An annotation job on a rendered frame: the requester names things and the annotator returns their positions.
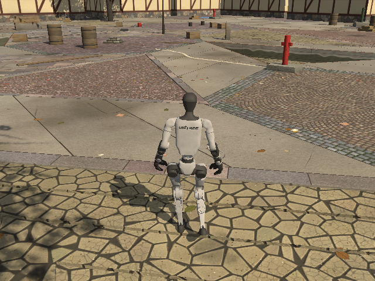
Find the robot left forearm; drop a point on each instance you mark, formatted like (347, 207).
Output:
(160, 153)

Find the right robot upper arm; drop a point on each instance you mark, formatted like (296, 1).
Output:
(209, 134)

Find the robot left hand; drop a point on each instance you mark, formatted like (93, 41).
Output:
(162, 162)

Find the robot right hand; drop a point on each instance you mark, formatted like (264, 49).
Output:
(215, 166)

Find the left robot upper arm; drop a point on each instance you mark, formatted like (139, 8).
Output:
(167, 132)

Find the robot right forearm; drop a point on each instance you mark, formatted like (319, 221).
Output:
(216, 155)

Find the robot left foot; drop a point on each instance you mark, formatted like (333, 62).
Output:
(181, 227)

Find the robot left shin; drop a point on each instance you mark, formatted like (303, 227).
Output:
(178, 208)

